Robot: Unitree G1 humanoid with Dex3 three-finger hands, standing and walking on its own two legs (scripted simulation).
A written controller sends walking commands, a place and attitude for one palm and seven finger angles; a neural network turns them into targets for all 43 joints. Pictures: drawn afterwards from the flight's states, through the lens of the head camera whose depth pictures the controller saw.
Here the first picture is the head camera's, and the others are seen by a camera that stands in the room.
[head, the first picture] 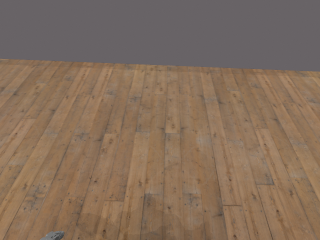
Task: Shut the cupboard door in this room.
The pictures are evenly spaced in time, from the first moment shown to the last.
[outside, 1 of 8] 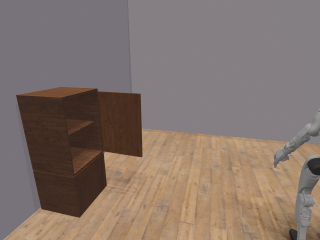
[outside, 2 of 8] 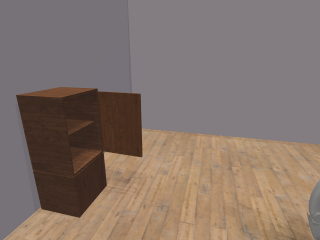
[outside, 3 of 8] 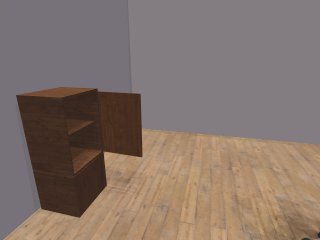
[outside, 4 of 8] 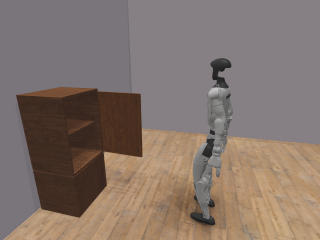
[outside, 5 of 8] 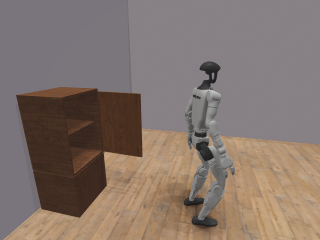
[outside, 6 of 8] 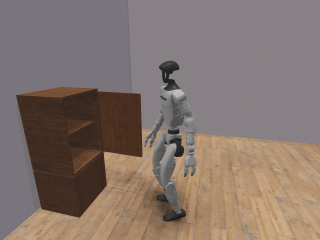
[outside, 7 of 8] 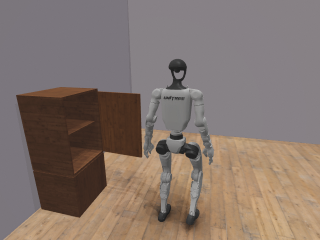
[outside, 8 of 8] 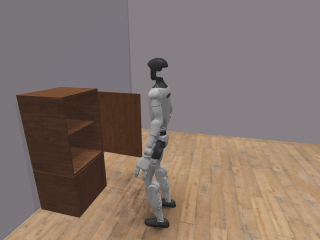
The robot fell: no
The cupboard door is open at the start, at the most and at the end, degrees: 87 87 86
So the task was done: no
